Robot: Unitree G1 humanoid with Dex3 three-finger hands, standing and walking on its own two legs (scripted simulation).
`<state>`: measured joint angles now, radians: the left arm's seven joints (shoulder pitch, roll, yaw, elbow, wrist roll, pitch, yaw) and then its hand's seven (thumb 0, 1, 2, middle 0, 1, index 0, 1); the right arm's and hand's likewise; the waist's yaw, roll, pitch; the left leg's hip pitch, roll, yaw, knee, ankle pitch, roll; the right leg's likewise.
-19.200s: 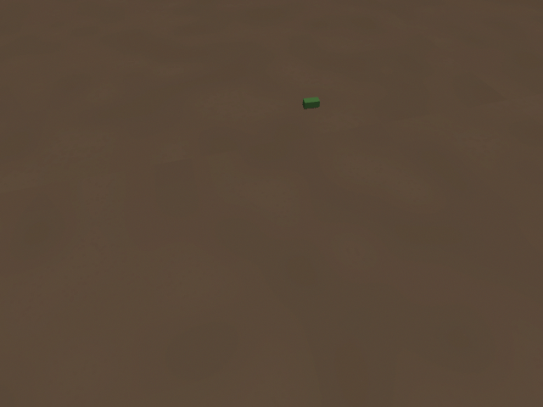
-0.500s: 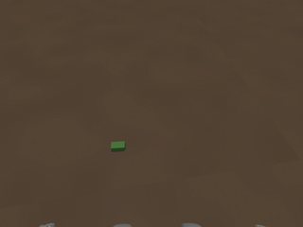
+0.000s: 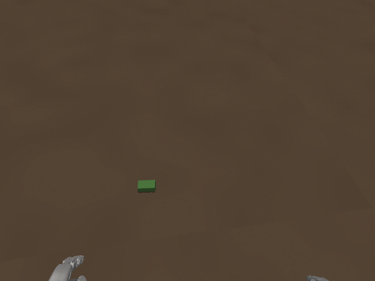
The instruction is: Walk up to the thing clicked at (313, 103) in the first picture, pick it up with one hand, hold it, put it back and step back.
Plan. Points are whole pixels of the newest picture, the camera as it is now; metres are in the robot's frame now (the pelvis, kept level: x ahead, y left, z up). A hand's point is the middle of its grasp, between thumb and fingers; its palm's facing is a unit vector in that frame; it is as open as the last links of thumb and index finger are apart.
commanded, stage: walk up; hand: left
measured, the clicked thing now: (146, 185) +0.69 +0.26 -0.76
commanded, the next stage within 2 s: stand in 0.16 s
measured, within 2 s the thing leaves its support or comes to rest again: neither
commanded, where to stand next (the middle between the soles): +0.31 +0.00 m, yaw +2 degrees
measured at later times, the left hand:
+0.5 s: hand out of the picture +0.05 +0.25 -0.15, palm faces -0.01 -0.94 -0.34, open 7.4 cm
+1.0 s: hand out of the picture +0.08 +0.24 -0.15, palm faces -0.04 -0.94 -0.35, open 7.4 cm
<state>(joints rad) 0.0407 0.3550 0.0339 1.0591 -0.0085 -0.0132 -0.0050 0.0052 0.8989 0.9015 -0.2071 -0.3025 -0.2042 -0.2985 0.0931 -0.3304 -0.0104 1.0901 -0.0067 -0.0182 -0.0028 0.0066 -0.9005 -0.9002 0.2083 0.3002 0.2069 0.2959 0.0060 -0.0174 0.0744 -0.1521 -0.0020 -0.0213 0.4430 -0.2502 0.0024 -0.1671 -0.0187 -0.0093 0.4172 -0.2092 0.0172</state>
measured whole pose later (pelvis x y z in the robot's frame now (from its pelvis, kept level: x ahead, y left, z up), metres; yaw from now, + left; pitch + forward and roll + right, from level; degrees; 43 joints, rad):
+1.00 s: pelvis -0.01 -0.02 +0.01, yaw -1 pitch -3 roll +0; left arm 0.10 0.36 -0.01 1.13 0.00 -0.02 -0.01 0.00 0.90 0.90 -0.21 -0.30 -0.20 -0.30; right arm 0.12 -0.35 -0.01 1.15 -0.01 -0.01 0.01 0.01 -0.90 -0.90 0.21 0.30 0.21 0.30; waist 0.00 0.00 0.05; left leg -0.10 0.02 -0.02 0.32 -0.18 -0.02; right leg -0.13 0.00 -0.01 0.33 -0.15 0.00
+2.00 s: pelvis +0.22 +0.02 -0.02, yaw +0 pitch -3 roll +1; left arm 0.21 0.41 0.07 0.91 0.02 -0.01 -0.07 0.01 0.90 0.90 -0.20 -0.30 -0.20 -0.30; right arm 0.38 -0.40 -0.05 0.86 -0.01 -0.06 0.01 0.01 -0.90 -0.90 0.21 0.30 0.21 0.30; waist -0.02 0.00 0.11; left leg -0.04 0.05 0.08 0.56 -0.45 -0.02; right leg -0.39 -0.04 -0.01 0.57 -0.12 -0.03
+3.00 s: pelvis +0.25 -0.01 -0.02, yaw +4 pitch -4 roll +0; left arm 0.25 0.40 0.02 0.98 0.02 -0.04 -0.01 0.01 0.90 0.90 -0.21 -0.30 -0.21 -0.30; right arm 0.18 -0.40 -0.04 0.97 -0.02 0.01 0.05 0.01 -0.90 -0.90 0.21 0.30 0.21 0.30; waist 0.02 0.02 0.05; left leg -0.30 0.01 -0.01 0.66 -0.39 0.02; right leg -0.18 -0.05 -0.01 0.62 -0.37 0.01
